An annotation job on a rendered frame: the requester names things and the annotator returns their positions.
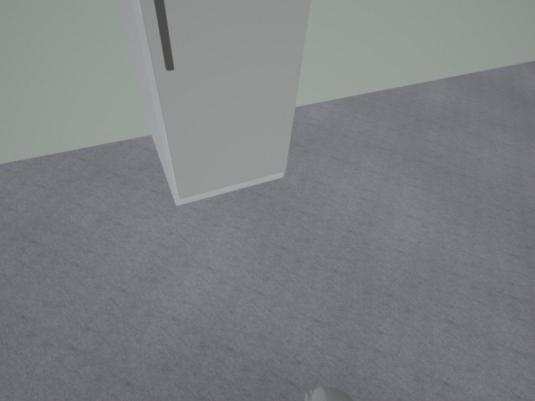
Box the handle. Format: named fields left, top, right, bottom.
left=154, top=0, right=174, bottom=71

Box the fridge door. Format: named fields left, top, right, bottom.
left=140, top=0, right=311, bottom=199

